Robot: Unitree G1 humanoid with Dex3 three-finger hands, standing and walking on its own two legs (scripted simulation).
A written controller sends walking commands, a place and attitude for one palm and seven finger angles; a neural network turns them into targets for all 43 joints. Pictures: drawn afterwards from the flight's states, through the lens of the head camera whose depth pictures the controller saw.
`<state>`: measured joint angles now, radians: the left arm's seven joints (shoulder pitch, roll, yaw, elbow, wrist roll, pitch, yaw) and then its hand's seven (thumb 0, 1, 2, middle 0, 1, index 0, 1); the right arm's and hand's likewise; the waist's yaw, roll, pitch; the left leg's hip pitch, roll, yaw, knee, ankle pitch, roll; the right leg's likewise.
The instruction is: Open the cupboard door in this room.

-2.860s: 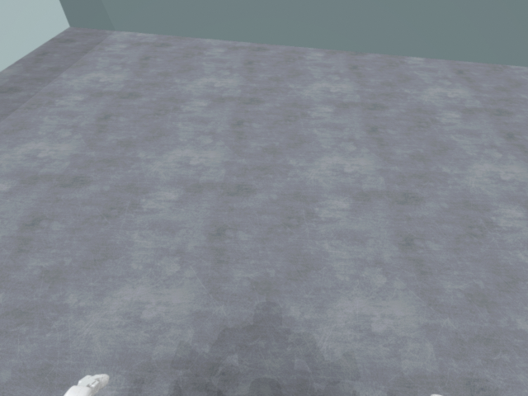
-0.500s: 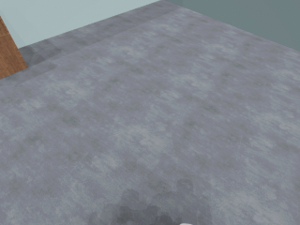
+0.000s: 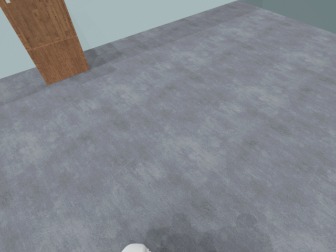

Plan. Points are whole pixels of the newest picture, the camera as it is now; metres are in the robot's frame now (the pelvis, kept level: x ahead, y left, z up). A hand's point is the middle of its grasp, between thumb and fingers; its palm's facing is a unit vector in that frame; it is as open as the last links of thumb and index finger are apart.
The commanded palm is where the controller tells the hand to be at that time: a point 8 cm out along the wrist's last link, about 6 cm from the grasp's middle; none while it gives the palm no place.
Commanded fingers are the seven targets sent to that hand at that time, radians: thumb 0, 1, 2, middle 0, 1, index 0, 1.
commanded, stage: stand and wait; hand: left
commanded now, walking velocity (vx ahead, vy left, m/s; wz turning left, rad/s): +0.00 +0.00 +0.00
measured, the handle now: out of the picture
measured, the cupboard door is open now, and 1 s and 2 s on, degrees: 0 0 0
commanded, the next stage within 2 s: turn or walk to find it in 0.26 s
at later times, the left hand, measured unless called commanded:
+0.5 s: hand out of the picture -0.03 +0.26 -0.18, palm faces +0.13 -0.97 -0.20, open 7.4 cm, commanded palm none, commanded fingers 0.00 0.90 0.90 -0.20 -0.30 -0.20 -0.30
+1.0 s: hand out of the picture -0.09 +0.20 -0.18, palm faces +0.10 -0.98 -0.16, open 7.4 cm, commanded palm none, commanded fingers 0.00 0.90 0.90 -0.20 -0.30 -0.20 -0.30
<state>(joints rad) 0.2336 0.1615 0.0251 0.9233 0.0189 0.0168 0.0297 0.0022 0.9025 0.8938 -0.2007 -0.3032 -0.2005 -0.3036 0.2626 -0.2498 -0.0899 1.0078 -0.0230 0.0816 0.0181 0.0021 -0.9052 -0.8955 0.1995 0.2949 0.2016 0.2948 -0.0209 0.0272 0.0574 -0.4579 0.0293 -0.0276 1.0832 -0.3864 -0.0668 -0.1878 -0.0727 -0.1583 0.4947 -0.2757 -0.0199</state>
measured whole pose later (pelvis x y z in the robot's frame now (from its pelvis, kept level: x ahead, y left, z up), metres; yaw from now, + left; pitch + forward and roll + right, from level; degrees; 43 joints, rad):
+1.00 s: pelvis -0.07 +0.04 +0.00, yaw +4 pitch -2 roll +0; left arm 0.30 0.12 0.00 1.12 0.00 0.02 0.04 0.00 0.91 0.89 -0.20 -0.30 -0.20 -0.30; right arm 0.38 -0.12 -0.01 1.18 -0.02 0.02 -0.02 0.00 -0.90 -0.90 0.20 0.30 0.20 0.29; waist -0.01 0.00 0.03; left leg -0.25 -0.02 0.03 0.43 -0.15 0.03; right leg -0.19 -0.02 -0.06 0.45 -0.23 0.00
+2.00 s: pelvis -0.06 +0.02 +0.00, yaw +20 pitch +1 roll +0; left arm 0.09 0.20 0.04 0.92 0.01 0.03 0.03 0.00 0.91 0.89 -0.20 -0.30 -0.20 -0.30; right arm 0.24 -0.21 -0.06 0.98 -0.03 0.03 0.00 0.00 -0.90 -0.89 0.20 0.30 0.21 0.30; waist -0.04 0.03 0.04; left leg -0.33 -0.08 -0.13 0.44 -0.12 0.01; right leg -0.28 -0.01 0.01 0.63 -0.37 0.04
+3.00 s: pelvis -0.10 +0.01 +0.00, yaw +25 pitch -2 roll +0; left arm 0.24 0.19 0.01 1.10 0.01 0.02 0.03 0.00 0.91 0.89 -0.20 -0.30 -0.20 -0.30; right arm 0.26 -0.16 -0.01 1.13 -0.01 0.01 -0.01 0.00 -0.91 -0.90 0.20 0.30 0.20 0.30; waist 0.01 0.01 0.04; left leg -0.21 -0.03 0.00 0.47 -0.24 0.03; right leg -0.20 -0.05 -0.09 0.47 -0.24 0.02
